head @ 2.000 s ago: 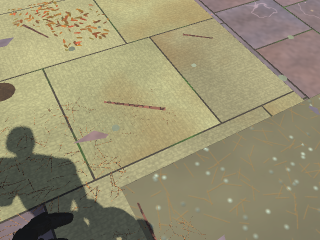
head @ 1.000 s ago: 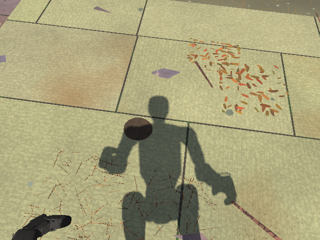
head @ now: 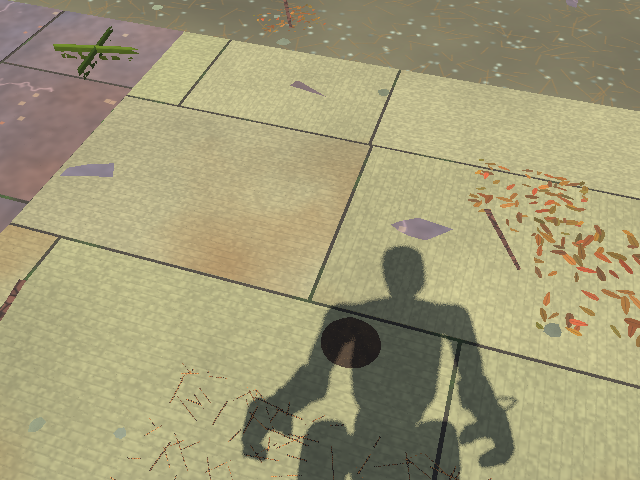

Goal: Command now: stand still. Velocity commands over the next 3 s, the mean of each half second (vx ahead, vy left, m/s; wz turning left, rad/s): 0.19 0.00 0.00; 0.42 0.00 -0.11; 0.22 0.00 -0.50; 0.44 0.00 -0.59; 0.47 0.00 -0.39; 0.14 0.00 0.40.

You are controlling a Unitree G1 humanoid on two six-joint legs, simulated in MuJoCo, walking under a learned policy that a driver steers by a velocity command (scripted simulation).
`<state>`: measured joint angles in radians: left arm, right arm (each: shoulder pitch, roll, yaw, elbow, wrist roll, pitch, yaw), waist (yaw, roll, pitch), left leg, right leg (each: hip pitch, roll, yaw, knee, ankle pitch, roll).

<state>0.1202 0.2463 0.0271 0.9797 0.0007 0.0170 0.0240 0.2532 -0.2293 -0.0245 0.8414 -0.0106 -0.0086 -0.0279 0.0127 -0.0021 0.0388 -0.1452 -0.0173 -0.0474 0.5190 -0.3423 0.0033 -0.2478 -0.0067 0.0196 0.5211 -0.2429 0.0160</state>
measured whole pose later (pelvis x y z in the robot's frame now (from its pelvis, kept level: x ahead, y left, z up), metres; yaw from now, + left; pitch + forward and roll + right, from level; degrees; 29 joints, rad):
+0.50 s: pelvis +0.08 -0.04 +0.01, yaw +0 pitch +0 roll +1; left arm 0.34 0.24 0.04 1.09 -0.01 -0.10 -0.02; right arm 0.28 -0.27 -0.05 0.92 0.03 -0.08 -0.01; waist 0.04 0.03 0.00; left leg -0.42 0.02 -0.02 1.08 -0.33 0.05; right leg -0.12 0.03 -0.03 0.40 -0.29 -0.06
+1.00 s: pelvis +0.34 +0.02 +0.00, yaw -5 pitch +0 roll +1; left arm 0.30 0.27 0.05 0.98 -0.03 -0.06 0.02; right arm 0.13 -0.24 -0.05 0.89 -0.02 -0.11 0.03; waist 0.01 -0.04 0.07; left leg -0.29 -0.02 0.11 0.43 -0.14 0.05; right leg -0.45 -0.05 0.06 1.19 -0.39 -0.02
